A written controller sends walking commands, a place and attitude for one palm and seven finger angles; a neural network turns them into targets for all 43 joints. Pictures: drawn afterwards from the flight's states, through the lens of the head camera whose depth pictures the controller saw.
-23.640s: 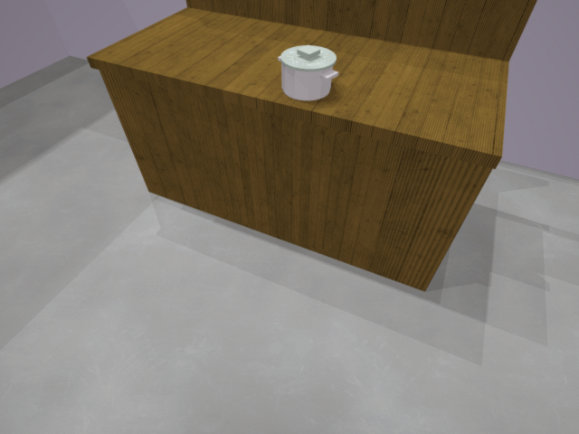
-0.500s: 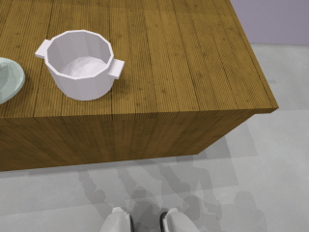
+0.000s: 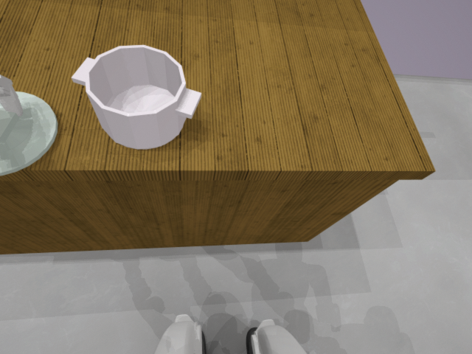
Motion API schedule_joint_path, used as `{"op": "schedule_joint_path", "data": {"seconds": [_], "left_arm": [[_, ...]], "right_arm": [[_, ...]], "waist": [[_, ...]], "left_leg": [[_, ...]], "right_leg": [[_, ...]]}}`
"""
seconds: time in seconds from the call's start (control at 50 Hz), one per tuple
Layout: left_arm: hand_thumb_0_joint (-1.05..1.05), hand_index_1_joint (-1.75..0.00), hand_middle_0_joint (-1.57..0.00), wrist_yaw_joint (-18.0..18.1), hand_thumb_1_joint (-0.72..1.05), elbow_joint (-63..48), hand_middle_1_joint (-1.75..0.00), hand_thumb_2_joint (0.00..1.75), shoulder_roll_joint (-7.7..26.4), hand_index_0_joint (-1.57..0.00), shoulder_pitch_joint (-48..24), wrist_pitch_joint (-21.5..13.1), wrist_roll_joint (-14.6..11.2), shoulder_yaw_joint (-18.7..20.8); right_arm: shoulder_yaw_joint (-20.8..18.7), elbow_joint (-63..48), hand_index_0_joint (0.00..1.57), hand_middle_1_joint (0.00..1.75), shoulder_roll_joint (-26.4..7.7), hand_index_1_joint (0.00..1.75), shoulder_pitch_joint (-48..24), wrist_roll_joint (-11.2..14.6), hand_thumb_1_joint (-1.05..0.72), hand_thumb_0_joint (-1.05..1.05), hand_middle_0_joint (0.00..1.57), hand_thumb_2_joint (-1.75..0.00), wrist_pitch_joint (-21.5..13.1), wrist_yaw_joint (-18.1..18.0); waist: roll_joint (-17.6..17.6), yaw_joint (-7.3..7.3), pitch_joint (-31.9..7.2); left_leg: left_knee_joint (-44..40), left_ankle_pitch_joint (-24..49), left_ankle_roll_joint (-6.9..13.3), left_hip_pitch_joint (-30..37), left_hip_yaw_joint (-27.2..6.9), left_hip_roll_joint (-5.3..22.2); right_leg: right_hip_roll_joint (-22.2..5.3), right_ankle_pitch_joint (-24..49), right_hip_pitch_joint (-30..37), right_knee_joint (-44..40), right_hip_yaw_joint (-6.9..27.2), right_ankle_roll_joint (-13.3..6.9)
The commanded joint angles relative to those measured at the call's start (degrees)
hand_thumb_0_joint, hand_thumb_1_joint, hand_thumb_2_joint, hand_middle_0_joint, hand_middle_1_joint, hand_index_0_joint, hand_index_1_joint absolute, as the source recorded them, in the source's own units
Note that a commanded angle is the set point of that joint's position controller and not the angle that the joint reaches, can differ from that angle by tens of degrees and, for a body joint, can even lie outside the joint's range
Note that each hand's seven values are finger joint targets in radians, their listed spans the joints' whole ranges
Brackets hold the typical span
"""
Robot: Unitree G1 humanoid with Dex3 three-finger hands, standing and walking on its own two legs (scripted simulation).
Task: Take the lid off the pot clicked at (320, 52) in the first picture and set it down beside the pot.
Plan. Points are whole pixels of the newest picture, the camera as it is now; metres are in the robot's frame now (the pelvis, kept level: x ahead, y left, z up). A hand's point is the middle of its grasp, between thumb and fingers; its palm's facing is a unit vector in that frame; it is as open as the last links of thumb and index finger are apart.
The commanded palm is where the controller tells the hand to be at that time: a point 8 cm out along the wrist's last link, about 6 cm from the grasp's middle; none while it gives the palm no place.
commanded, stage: open the fingers wide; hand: left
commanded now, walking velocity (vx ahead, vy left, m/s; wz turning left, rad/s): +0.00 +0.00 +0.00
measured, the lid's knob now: out of the picture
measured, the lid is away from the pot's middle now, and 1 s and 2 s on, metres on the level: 0.23 0.23 0.23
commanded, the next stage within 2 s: raise the empty hand in 0.76 s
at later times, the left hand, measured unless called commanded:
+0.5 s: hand out of the picture +0.46 +0.37 +0.05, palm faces -0.46 -0.11 -0.88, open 10.0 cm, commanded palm +0.51 +0.35 +0.10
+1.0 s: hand out of the picture +0.46 +0.37 +0.06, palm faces -0.44 -0.10 -0.89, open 11.0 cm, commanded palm +0.50 +0.35 +0.12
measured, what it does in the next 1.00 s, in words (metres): stands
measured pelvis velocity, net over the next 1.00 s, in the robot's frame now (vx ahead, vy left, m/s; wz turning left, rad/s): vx -0.01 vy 0.01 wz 0.00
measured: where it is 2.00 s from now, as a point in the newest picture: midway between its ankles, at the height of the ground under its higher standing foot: outside the picture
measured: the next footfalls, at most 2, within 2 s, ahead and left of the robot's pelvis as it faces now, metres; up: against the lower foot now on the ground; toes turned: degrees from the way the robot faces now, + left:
none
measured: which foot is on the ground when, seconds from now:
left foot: down 0.00-1.00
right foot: down 0.00-1.00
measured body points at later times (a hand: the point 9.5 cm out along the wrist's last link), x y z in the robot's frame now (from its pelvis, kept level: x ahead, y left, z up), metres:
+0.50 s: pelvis +0.00 +0.00 +0.00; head +0.13 +0.05 +0.43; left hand +0.48 +0.37 +0.10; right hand -0.01 -0.28 -0.10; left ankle +0.02 +0.04 -0.69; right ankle +0.01 -0.18 -0.68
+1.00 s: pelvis -0.01 +0.01 +0.00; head +0.12 +0.06 +0.43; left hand +0.48 +0.38 +0.11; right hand +0.00 -0.27 -0.10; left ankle +0.02 +0.04 -0.69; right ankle +0.01 -0.18 -0.68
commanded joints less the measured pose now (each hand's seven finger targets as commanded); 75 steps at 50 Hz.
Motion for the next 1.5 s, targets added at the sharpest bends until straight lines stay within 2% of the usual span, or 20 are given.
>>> {"op": "schedule_joint_path", "data": {"seconds": [0.0,0.12,0.16,0.2,0.32,0.38,0.5,0.62,0.7,0.74,0.82,0.9,0.96,1.0,1.08,1.16,1.22,1.3,1.44,1.48], "left_arm": [[0.00,-1.04,-0.55,1.68,0.31,-9.67,-1.04,0.80,17.94,-0.56,-24.31,0.68,-2.19,2.35],[0.00,-1.01,-0.48,1.42,0.24,-9.27,-1.01,0.73,15.73,-0.49,-24.53,0.42,-1.81,0.36],[0.00,-1.00,-0.46,1.43,0.22,-13.36,-1.00,0.70,20.15,-0.46,-26.67,-0.30,-2.09,3.98],[0.00,-0.99,-0.44,1.60,0.19,-12.37,-0.99,0.67,18.07,-0.44,-25.92,0.10,-2.05,2.73],[0.00,-0.97,-0.37,1.79,0.12,-7.73,-0.97,0.59,16.63,-0.37,-23.73,1.18,-2.27,1.29],[0.00,-0.95,-0.34,2.24,0.09,-11.92,-0.95,0.56,19.58,-0.34,-25.73,0.69,-1.20,3.90],[0.00,-0.93,-0.31,2.38,0.04,-9.24,-0.93,0.53,18.16,-0.31,-24.83,1.48,-1.42,2.56],[0.00,-0.92,-0.31,2.09,0.04,-9.92,-0.92,0.55,20.74,-0.31,-25.04,0.97,-1.11,4.45],[0.00,-0.93,-0.31,1.97,0.04,-11.52,-0.93,0.54,17.45,-0.31,-25.47,0.75,-1.35,2.78],[0.00,-0.93,-0.31,1.89,0.04,-12.24,-0.93,0.54,16.24,-0.31,-24.68,0.32,-1.69,2.67],[0.00,-0.92,-0.32,2.12,0.03,-5.76,-0.92,0.55,16.64,-0.32,-22.81,1.80,-1.75,1.36],[0.00,-0.92,-0.32,2.52,0.03,-15.98,-0.92,0.56,17.99,-0.32,-29.21,0.96,-0.81,2.69],[0.00,-0.92,-0.32,2.59,0.03,-16.00,-0.92,0.56,21.74,-0.32,-27.37,0.69,-1.75,6.88],[0.00,-0.92,-0.32,2.61,0.03,-10.95,-0.92,0.56,16.85,-0.32,-26.04,2.34,-2.61,2.85],[0.00,-0.92,-0.32,2.35,0.03,-8.76,-0.92,0.56,11.51,-0.32,-27.09,4.29,-1.69,-2.42],[0.00,-0.92,-0.32,0.85,0.03,-11.44,-0.92,0.56,16.17,-0.32,-28.67,4.15,-2.06,0.57],[0.00,-0.92,-0.32,-0.31,0.03,-11.85,-0.92,0.56,12.67,-0.32,-30.99,4.21,-2.87,-2.02],[0.00,-0.92,-0.32,-0.42,0.03,-10.96,-0.92,0.56,14.78,-0.32,-30.24,3.75,-2.83,-0.25],[0.00,-0.92,-0.32,-0.46,0.03,-13.47,-0.92,0.56,13.18,-0.32,-31.90,4.45,-1.92,-1.35],[0.00,-0.92,-0.32,-0.92,0.03,-12.37,-0.92,0.56,14.48,-0.32,-31.15,5.04,-2.18,-0.05]], "right_arm": [[-3.95,-1.04,0.20,0.30,-12.87,0.30,10.09,-0.31,-0.90,0.00,0.20,-0.90,-0.77,-1.50],[-3.88,-0.94,0.20,0.30,-12.93,0.30,9.76,-0.15,-0.90,0.00,0.20,-0.90,-1.61,-1.76],[-4.16,-0.59,0.20,0.30,-13.23,0.30,10.18,-0.44,-0.90,0.00,0.20,-0.90,-1.41,-1.97],[-4.25,-0.65,0.20,0.30,-12.99,0.30,10.41,-0.49,-0.90,0.00,0.20,-0.90,-1.36,-1.90],[-3.82,-0.67,0.20,0.30,-13.04,0.30,10.60,-0.19,-0.90,0.00,0.20,-0.90,-1.43,-1.73],[-4.33,-0.60,0.20,0.30,-12.86,0.30,11.15,-0.63,-0.90,0.00,0.20,-0.90,-1.11,-1.67],[-4.16,-0.70,0.20,0.30,-13.27,0.30,11.01,-0.43,-0.90,0.00,0.20,-0.90,-0.78,-1.40],[-4.20,-0.80,0.20,0.30,-13.29,0.30,11.54,-0.49,-0.90,0.00,0.20,-0.90,-0.87,-1.54],[-4.76,-0.12,0.20,0.30,-13.14,0.30,11.48,-0.78,-0.90,0.00,0.20,-0.90,-0.68,-1.22],[-4.75,-0.43,0.20,0.30,-12.81,0.30,11.41,-0.71,-0.90,0.00,0.20,-0.90,-0.82,-1.17],[-3.90,-1.25,0.20,0.30,-13.17,0.30,10.95,-0.21,-0.90,0.00,0.20,-0.90,-0.80,-1.14],[-5.01,-0.46,0.20,0.30,-13.11,0.30,11.30,-0.83,-0.90,0.00,0.20,-0.90,-0.97,-1.00],[-5.03,-0.65,0.20,0.30,-12.97,0.30,11.11,-1.01,-0.90,0.00,0.20,-0.90,-1.04,-1.32],[-4.78,-0.63,0.20,0.30,-13.03,0.30,10.59,-0.45,-0.90,0.00,0.20,-0.90,-0.96,-1.07],[-4.66,-0.52,0.20,0.30,-13.12,0.30,10.45,-0.06,-0.90,0.00,0.20,-0.90,-1.41,-0.47],[-4.64,-0.97,0.20,0.30,-13.15,0.30,10.87,-0.19,-0.90,0.00,0.20,-0.90,-1.68,-0.90],[-4.90,-0.55,0.20,0.30,-13.08,0.30,10.83,0.02,-0.90,0.00,0.20,-0.90,-2.01,-0.97],[-4.64,-0.66,0.20,0.30,-13.24,0.30,10.55,0.17,-0.90,0.00,0.20,-0.90,-2.48,-1.15],[-4.93,-0.93,0.20,0.30,-12.74,0.30,10.84,0.08,-0.90,0.00,0.20,-0.90,-2.80,-0.77],[-5.26,-1.22,0.20,0.30,-12.79,0.30,11.23,-0.09,-0.90,0.00,0.20,-0.90,-2.53,-0.58]], "waist": [[11.33,-0.89,-25.25],[13.33,-1.00,-24.04],[14.52,-0.02,-28.72],[14.32,-0.38,-28.35],[9.22,-1.08,-23.94],[16.04,0.40,-29.19],[11.03,-0.50,-25.22],[12.31,-0.07,-27.32],[15.27,-0.24,-27.47],[14.50,0.08,-27.36],[7.79,-0.90,-21.86],[19.23,0.47,-30.19],[16.80,0.80,-33.02],[12.01,-0.33,-26.86],[13.34,-0.41,-21.02],[12.30,0.46,-27.42],[12.22,-0.41,-24.98],[11.36,0.18,-22.85],[15.38,1.45,-25.42],[13.12,1.23,-26.91]], "left_leg": [[-7.03,25.03,-5.06,37.24,-7.33,1.92],[-7.18,23.84,-5.70,38.30,-8.41,2.22],[-6.88,28.02,-5.78,40.58,-8.28,2.48],[-6.57,29.53,-6.13,40.71,-8.57,2.33],[-7.05,23.23,-5.00,35.34,-7.60,1.91],[-6.63,31.33,-6.62,41.42,-8.33,2.12],[-7.45,25.46,-5.76,36.92,-8.12,2.10],[-7.17,27.46,-5.91,38.56,-8.48,2.15],[-7.23,30.64,-7.03,42.33,-9.68,2.84],[-7.27,33.17,-7.09,43.15,-9.81,2.84],[-7.73,20.81,-4.97,33.47,-7.84,1.52],[-8.16,30.43,-7.75,46.22,-11.07,3.01],[-7.58,34.37,-7.77,47.51,-10.94,3.09],[-8.59,27.82,-6.83,41.78,-9.96,2.55],[-10.92,21.69,-7.19,41.28,-10.81,2.80],[-10.03,26.50,-6.66,42.93,-9.73,2.20],[-11.44,23.92,-6.71,43.76,-10.72,2.65],[-12.13,22.19,-6.87,43.15,-11.37,2.70],[-12.66,31.55,-8.55,48.07,-12.15,3.15],[-11.99,31.54,-7.90,47.62,-11.08,2.49]], "right_leg": [[3.81,5.46,-7.21,-4.06,-3.87,-2.31],[3.71,3.64,-10.46,-3.34,-4.17,-2.60],[3.59,5.40,-8.14,-3.42,-3.64,-2.37],[3.72,6.00,-8.87,-3.28,-3.96,-2.51],[3.79,4.87,-7.95,-3.35,-4.02,-2.43],[3.85,6.26,-8.33,-3.16,-4.06,-2.82],[3.82,5.16,-8.03,-3.64,-3.94,-2.50],[3.87,5.74,-7.52,-3.33,-3.86,-2.60],[3.86,4.99,-10.79,-3.46,-4.26,-2.68],[3.99,5.44,-10.79,-3.48,-4.54,-2.73],[3.92,3.85,-7.90,-3.87,-3.66,-2.49],[3.77,4.58,-11.22,-3.70,-3.85,-3.00],[3.92,6.00,-8.69,-4.08,-3.76,-2.54],[3.82,5.02,-8.26,-4.80,-3.96,-2.41],[3.66,2.26,-11.32,-5.40,-4.26,-2.86],[3.74,5.14,-5.57,-5.86,-3.38,-2.71],[3.56,4.35,-7.03,-6.59,-3.67,-2.59],[3.47,3.37,-7.43,-6.90,-3.52,-2.70],[3.53,5.14,-7.03,-6.70,-3.88,-2.97],[3.67,6.23,-4.88,-7.63,-3.42,-2.76]]}}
